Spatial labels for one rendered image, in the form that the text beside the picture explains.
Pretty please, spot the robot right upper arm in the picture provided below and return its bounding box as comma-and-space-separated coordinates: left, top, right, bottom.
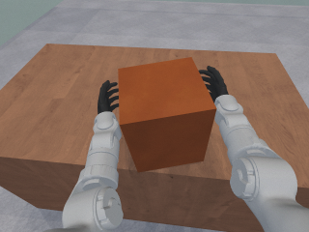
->
230, 155, 309, 232

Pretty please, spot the carton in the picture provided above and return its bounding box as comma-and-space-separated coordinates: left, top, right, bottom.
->
118, 57, 217, 173

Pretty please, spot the robot left hand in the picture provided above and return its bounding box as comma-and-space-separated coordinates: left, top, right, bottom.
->
98, 80, 119, 114

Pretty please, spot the robot right forearm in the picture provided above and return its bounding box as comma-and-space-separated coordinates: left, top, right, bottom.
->
214, 95, 297, 192

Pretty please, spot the robot right hand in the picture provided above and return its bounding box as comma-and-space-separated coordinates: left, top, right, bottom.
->
198, 66, 229, 102

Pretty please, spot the robot left forearm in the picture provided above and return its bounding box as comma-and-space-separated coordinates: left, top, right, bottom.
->
62, 111, 122, 226

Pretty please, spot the robot left upper arm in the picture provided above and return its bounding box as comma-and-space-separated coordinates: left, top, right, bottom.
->
43, 186, 124, 232

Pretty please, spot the pedestal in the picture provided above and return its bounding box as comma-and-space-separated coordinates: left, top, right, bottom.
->
0, 43, 309, 232

